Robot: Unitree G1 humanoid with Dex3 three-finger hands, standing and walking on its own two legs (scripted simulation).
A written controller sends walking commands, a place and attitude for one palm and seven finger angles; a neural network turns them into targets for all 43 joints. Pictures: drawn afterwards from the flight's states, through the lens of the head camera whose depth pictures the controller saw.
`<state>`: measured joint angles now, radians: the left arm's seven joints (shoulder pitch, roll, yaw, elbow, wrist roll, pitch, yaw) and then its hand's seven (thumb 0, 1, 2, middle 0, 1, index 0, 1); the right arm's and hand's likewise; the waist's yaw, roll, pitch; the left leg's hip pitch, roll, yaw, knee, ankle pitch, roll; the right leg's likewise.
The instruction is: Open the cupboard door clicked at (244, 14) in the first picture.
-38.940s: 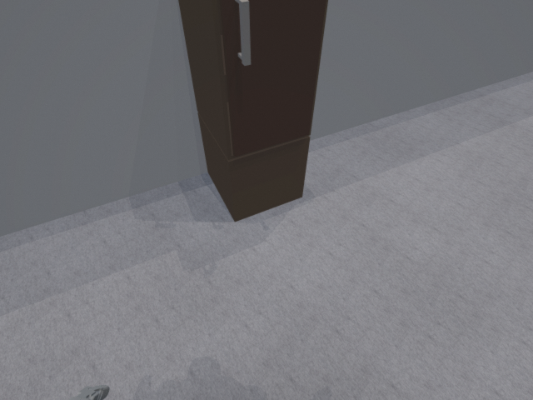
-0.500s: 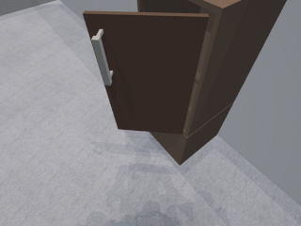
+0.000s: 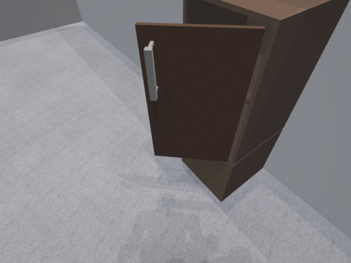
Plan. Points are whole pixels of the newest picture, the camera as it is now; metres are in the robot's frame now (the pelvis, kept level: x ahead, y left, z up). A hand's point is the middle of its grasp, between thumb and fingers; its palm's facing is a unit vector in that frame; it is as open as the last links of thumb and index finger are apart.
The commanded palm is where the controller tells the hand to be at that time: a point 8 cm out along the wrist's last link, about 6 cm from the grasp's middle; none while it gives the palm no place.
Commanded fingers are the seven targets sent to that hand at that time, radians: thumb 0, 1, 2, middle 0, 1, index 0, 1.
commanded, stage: come to a stop and stand still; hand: left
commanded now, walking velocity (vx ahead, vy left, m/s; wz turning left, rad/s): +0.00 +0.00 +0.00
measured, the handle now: (152, 72) +0.60 +0.12 +0.13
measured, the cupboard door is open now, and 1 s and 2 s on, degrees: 46 46 46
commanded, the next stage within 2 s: look again from close up in 1.50 s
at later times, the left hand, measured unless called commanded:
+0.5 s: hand out of the picture -0.03 +0.14 -0.16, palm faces +0.02 -0.98 -0.17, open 7.4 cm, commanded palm none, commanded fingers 0.00 0.90 0.90 -0.20 -0.30 -0.20 -0.30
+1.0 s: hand out of the picture -0.02 +0.10 -0.16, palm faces +0.04 -0.99 -0.16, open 7.4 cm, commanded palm none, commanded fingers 0.00 0.90 0.90 -0.20 -0.30 -0.20 -0.30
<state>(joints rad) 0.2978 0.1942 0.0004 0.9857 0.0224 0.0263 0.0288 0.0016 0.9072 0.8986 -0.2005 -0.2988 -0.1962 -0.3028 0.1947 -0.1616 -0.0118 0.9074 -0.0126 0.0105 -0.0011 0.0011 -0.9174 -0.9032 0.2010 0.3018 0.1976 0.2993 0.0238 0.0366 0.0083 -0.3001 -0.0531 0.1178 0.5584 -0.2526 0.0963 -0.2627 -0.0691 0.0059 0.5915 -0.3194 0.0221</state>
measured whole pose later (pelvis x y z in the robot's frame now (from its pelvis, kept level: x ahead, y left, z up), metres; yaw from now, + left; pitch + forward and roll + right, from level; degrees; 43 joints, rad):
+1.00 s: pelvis -0.01 -0.06 +0.01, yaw +1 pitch -1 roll +0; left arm 0.33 0.12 -0.02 1.10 0.01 -0.02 0.03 0.00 0.91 0.90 -0.20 -0.30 -0.20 -0.30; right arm 0.31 -0.13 0.00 1.12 -0.01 -0.02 -0.02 0.01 -0.91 -0.90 0.20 0.30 0.19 0.30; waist 0.00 0.00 0.00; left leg -0.24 0.01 0.07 0.41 -0.16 0.01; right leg -0.20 0.00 -0.04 0.45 -0.23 -0.02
